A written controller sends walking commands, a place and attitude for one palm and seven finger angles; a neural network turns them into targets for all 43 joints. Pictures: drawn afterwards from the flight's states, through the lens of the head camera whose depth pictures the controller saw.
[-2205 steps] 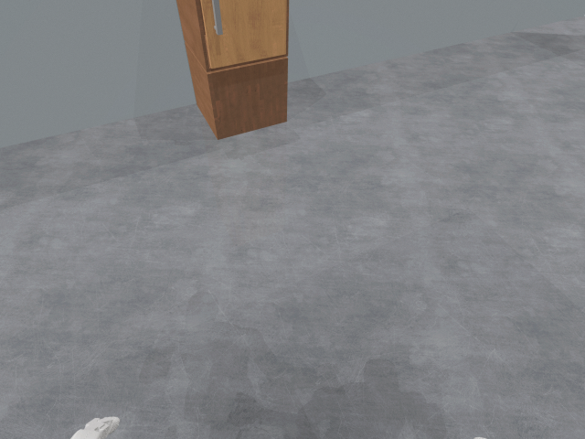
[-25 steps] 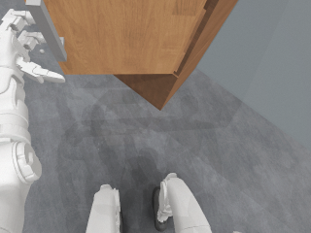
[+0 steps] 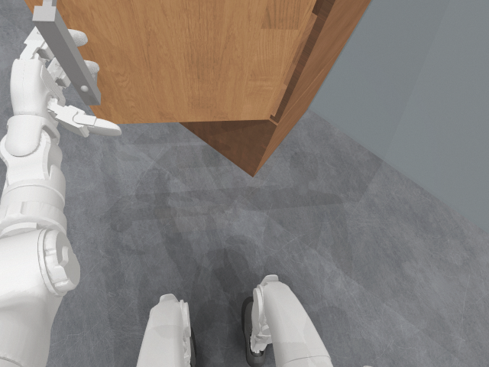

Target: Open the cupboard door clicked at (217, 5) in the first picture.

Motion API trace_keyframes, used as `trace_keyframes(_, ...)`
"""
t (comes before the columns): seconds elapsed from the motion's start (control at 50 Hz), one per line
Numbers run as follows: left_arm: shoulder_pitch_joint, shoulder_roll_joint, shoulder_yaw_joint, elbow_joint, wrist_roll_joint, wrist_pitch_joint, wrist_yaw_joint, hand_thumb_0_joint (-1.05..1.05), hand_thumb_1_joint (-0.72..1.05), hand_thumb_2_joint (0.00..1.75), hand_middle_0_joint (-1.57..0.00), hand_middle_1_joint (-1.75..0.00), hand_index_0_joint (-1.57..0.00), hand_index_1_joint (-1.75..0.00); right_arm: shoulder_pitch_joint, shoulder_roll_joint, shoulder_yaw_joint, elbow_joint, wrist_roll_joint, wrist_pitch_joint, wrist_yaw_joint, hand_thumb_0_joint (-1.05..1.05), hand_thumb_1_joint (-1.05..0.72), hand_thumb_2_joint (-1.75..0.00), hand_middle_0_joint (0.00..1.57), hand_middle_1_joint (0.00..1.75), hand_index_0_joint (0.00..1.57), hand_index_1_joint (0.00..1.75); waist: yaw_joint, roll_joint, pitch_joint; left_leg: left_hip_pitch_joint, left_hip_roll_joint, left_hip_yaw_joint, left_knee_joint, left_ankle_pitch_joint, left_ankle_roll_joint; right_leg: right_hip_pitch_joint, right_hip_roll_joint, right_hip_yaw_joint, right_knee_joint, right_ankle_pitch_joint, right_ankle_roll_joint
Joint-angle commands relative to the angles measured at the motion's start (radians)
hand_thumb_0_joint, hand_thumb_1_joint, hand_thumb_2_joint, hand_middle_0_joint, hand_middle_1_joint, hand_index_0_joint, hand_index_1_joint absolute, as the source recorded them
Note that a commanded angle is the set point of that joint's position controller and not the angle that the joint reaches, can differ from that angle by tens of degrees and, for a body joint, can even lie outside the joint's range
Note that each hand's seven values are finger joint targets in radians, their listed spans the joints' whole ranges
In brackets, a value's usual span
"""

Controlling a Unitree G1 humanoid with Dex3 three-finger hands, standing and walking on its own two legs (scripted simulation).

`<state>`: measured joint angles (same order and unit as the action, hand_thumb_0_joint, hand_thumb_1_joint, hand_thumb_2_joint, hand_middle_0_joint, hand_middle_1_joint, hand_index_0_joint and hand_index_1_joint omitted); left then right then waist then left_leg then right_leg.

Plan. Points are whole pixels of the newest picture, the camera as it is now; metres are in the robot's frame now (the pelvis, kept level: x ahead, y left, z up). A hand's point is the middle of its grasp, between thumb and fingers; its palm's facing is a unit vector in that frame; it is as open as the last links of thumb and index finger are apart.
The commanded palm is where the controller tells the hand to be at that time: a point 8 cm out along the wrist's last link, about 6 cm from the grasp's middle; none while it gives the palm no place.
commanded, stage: slide the fingers in behind the handle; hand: left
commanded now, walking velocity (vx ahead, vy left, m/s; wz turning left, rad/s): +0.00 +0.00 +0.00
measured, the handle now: (74, 51) +0.58 +0.21 +0.04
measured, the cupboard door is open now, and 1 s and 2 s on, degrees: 43 43 49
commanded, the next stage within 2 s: close the thumb around the handle in 0.82 s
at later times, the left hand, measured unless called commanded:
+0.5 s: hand (94, 89) +0.53 +0.18 +0.03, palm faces +0.03 -1.00 -0.01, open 14.1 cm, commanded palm +0.51 +0.21 +0.03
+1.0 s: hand (96, 87) +0.54 +0.18 +0.02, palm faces +0.02 -1.00 -0.01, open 13.9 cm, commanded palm +0.52 +0.20 +0.03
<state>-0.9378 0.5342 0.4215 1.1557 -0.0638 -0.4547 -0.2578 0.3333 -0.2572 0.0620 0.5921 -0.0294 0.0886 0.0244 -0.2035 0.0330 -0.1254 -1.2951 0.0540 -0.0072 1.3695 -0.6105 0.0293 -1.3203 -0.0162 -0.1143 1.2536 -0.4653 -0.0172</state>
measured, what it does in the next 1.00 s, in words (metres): stands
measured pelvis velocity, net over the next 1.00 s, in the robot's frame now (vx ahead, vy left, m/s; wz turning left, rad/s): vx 0.01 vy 0.01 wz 0.01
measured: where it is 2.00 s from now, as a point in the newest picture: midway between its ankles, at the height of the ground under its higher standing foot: (221, 358)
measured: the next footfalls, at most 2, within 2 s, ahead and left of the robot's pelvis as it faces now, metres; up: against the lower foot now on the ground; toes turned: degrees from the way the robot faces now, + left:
none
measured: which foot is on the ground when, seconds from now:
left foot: down 0.00-1.00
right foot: down 0.00-1.00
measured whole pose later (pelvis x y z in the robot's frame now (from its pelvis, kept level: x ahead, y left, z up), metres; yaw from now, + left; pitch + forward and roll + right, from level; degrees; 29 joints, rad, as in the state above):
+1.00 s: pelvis +0.01 +0.01 +0.00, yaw +1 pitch +31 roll -5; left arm -0.96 0.47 0.35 1.18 -0.06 -0.48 -0.16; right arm 0.34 -0.25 0.05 0.61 -0.05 0.10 0.04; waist -0.20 0.04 -0.13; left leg -1.30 0.04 -0.01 1.37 -0.62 0.04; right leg -1.31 -0.03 -0.12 1.25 -0.47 -0.01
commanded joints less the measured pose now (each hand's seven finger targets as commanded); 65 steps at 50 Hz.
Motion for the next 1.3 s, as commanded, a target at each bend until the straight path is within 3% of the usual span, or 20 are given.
trace_keyframes(0.0,-0.415,0.24,0.022,-0.189,-0.013,-0.072,0.015,0.0,-0.5,0.3,-0.3,-1.2,-0.3,-1.2,0.2,-0.196,-0.074,-0.031,-0.004,-0.013,-0.015,0.0,-0.9,-0.9,0.2,0.3,0.2,0.3,-0.018,0.148,-0.57,0.327,-0.034,-0.062,-0.146,0.435,0.0,0.367,0.048,0.08,-0.106,0.285,-0.005)
trace_keyframes(0.04,-0.406,0.264,0.039,-0.214,-0.012,-0.08,0.018,0.0,-0.5,0.3,-0.3,-1.2,-0.3,-1.2,0.199,-0.195,-0.073,-0.037,-0.004,-0.014,-0.015,0.0,-0.9,-0.9,0.2,0.3,0.2,0.3,-0.006,0.155,-0.596,0.328,-0.035,-0.057,-0.144,0.449,0.0,0.399,0.047,0.085,-0.102,0.308,-0.006)
trace_keyframes(0.1,-0.421,0.206,-0.007,-0.247,-0.008,-0.097,0.024,0.0,-0.5,0.3,-0.3,-1.2,-0.3,-1.2,0.194,-0.194,-0.079,-0.033,-0.006,-0.015,-0.008,0.0,-0.9,-0.9,0.2,0.3,0.2,0.3,-0.01,0.209,-0.627,0.413,-0.029,-0.074,-0.146,0.499,-0.011,0.335,0.047,0.071,-0.093,0.302,-0.008)
trace_keyframes(0.16,-0.418,0.186,-0.014,-0.224,-0.014,-0.089,0.034,0.0,-0.5,0.3,-0.3,-1.2,-0.3,-1.2,0.198,-0.198,-0.082,-0.028,-0.007,-0.014,-0.008,0.0,-0.9,-0.9,0.2,0.3,0.2,0.3,-0.022,0.162,-0.593,0.386,-0.03,-0.074,-0.15,0.464,-0.007,0.345,0.047,0.072,-0.106,0.284,-0.005)
trace_keyframes(0.28,-0.436,0.165,-0.021,-0.236,-0.013,-0.089,0.056,0.0,-0.5,0.3,-0.3,-1.2,-0.3,-1.2,0.203,-0.196,-0.085,-0.024,-0.01,-0.014,-0.008,0.0,-0.9,-0.9,0.2,0.3,0.2,0.3,-0.019,0.179,-0.608,0.412,-0.032,-0.08,-0.155,0.486,-0.011,0.331,0.045,0.067,-0.099,0.294,-0.008)
trace_keyframes(0.32,-0.424,0.142,-0.039,-0.214,-0.005,-0.091,0.066,0.0,-0.5,0.3,-0.3,-1.2,-0.3,-1.2,0.199,-0.192,-0.084,-0.022,-0.01,-0.012,-0.004,0.0,-0.9,-0.9,0.2,0.3,0.2,0.3,-0.021,0.166,-0.582,0.398,-0.032,-0.077,-0.158,0.471,-0.012,0.328,0.045,0.066,-0.105,0.283,-0.006)
trace_keyframes(0.34,-0.432,0.094,-0.079,-0.199,-0.003,-0.088,0.065,0.0,-0.5,0.3,-0.3,-1.2,-0.3,-1.2,0.195,-0.188,-0.084,-0.02,-0.01,-0.014,-0.001,0.0,-0.9,-0.9,0.2,0.3,0.2,0.3,-0.039,0.144,-0.558,0.383,-0.034,-0.075,-0.159,0.438,-0.008,0.317,0.047,0.067,-0.114,0.262,-0.003)
trace_keyframes(0.48,-0.475,0.131,-0.059,-0.15,0.007,-0.096,0.072,0.0,-0.5,0.3,-0.3,-1.2,-0.3,-1.2,0.21,-0.199,-0.082,-0.006,-0.016,-0.015,-0.006,0.0,-0.9,-0.9,0.2,0.3,0.2,0.3,-0.048,0.145,-0.55,0.369,-0.035,-0.086,-0.154,0.416,-0.006,0.285,0.047,0.064,-0.103,0.232,-0.01)
trace_keyframes(0.64,-0.481,0.104,-0.076,-0.21,0.004,-0.103,0.074,0.0,-0.5,0.3,-0.3,-1.2,-0.3,-1.2,0.213,-0.197,-0.088,-0.009,-0.02,-0.006,0.0,0.0,-0.9,-0.9,0.2,0.3,0.2,0.3,-0.034,0.21,-0.635,0.482,-0.028,-0.106,-0.153,0.539,-0.026,0.266,0.045,0.051,-0.091,0.281,-0.012)
trace_keyframes(0.7,-0.474,0.109,-0.068,-0.179,0.005,-0.09,0.079,0.0,-0.5,0.3,-0.3,-1.2,-0.3,-1.2,0.215,-0.198,-0.086,-0.005,-0.018,0.0,0.0,0.0,-0.9,-0.9,0.2,0.3,0.2,0.3,-0.044,0.167,-0.591,0.439,-0.027,-0.099,-0.148,0.513,-0.019,0.272,0.047,0.053,-0.096,0.282,-0.008)
trace_keyframes(0.78,-0.488,0.076,-0.092,-0.2,0.006,-0.094,0.084,0.0,-0.5,0.3,-0.3,-1.2,-0.3,-1.2,0.217,-0.193,-0.09,-0.007,-0.02,0.0,0.001,0.0,-0.9,-0.9,0.2,0.3,0.2,0.3,-0.049,0.18,-0.601,0.456,-0.03,-0.1,-0.153,0.517,-0.018,0.272,0.047,0.052,-0.098,0.283,-0.01)
trace_keyframes(0.8,-0.469,0.121,-0.052,-0.196,0.004,-0.095,0.087,0.0,-0.5,0.3,-0.3,-1.2,-0.3,-1.2,0.22,-0.198,-0.089,-0.006,-0.02,0.003,-0.001,0.0,-0.9,-0.9,0.2,0.3,0.2,0.3,-0.036,0.171,-0.609,0.454,-0.027,-0.101,-0.153,0.531,-0.021,0.286,0.047,0.052,-0.096,0.295,-0.011)
trace_keyframes(0.86,-0.472,0.045,-0.115,-0.196,0.003,-0.098,0.083,0.0,-0.5,0.3,-0.3,-1.2,-0.3,-1.2,0.208,-0.19,-0.09,-0.004,-0.019,0.004,0.002,0.0,-0.9,-0.9,0.2,0.3,0.2,0.3,-0.048,0.178,-0.582,0.47,-0.026,-0.104,-0.16,0.523,-0.024,0.258,0.047,0.047,-0.104,0.275,-0.008)
trace_keyframes(0.9,-0.477,0.073,-0.093,-0.2,0.004,-0.105,0.087,0.0,-0.5,0.3,-0.3,-1.2,-0.3,-1.2,0.211,-0.193,-0.089,-0.003,-0.021,0.003,0.003,0.0,-0.9,-0.9,0.2,0.3,0.2,0.3,-0.041,0.19,-0.584,0.465,-0.028,-0.103,-0.16,0.517,-0.025,0.263,0.046,0.049,-0.102,0.271,-0.011)
trace_keyframes(0.96,-0.466,0.068,-0.101,-0.182,0.009,-0.104,0.088,0.0,-0.33,0.37,-0.31,-1.22,-0.31,-1.22,0.206,-0.19,-0.088,-0.005,-0.019,0.003,0.002,0.0,-0.9,-0.9,0.2,0.3,0.2,0.3,-0.045,0.161,-0.571,0.436,-0.032,-0.096,-0.159,0.499,-0.019,0.281,0.048,0.054,-0.105,0.274,-0.01)
trace_keyframes(1.0,-0.484,0.071,-0.103,-0.203,0.012,-0.113,0.09,0.0,-0.22,0.42,-0.32,-1.23,-0.32,-1.23,0.209,-0.191,-0.088,-0.005,-0.02,0.003,0.001,0.0,-0.9,-0.9,0.2,0.3,0.2,0.3,-0.044,0.199,-0.579,0.467,-0.029,-0.101,-0.161,0.52,-0.023,0.261,0.046,0.052,-0.103,0.274,-0.011)
trace_keyframes(1.08,-0.493,0.041,-0.125,-0.211,0.008,-0.114,0.091,0.0,0.0,0.52,-0.34,-1.25,-0.34,-1.25,0.216,-0.192,-0.093,0.003,-0.024,0.005,0.002,0.0,-0.9,-0.9,0.2,0.3,0.2,0.3,-0.054,0.194,-0.598,0.506,-0.024,-0.115,-0.157,0.571,-0.028,0.245,0.047,0.045,-0.097,0.29,-0.012)
trace_keyframes(1.12,-0.475,0.045,-0.119,-0.229,0.008,-0.118,0.092,0.0,0.12,0.56,-0.34,-1.27,-0.34,-1.27,0.214,-0.191,-0.094,0.0,-0.024,0.007,0.005,0.0,-0.9,-0.9,0.2,0.3,0.2,0.3,-0.036,0.22,-0.638,0.528,-0.025,-0.113,-0.155,0.6,-0.035,0.257,0.046,0.046,-0.095,0.303,-0.013)
trace_keyframes(1.24,-0.472,0.051,-0.115,-0.211,0.005,-0.114,0.093,0.0,0.45,0.71,-0.37,-1.3,-0.37,-1.3,0.21,-0.192,-0.094,0.006,-0.022,0.011,0.003,0.0,-0.9,-0.9,0.2,0.3,0.2,0.3,-0.048,0.165,-0.594,0.475,-0.029,-0.101,-0.161,0.538,-0.023,0.292,0.047,0.05,-0.109,0.303,-0.011)
trace_keyframes(1.28,-0.474,0.049,-0.113,-0.231,0.001,-0.118,0.089,0.0,0.56,0.76,-0.38,-1.31,-0.38,-1.31,0.212,-0.188,-0.096,0.002,-0.023,0.007,0.004,0.0,-0.9,-0.9,0.2,0.3,0.2,0.3,-0.043,0.18,-0.625,0.482,-0.033,-0.095,-0.154,0.556,-0.02,0.309,0.048,0.056,-0.105,0.329,-0.013)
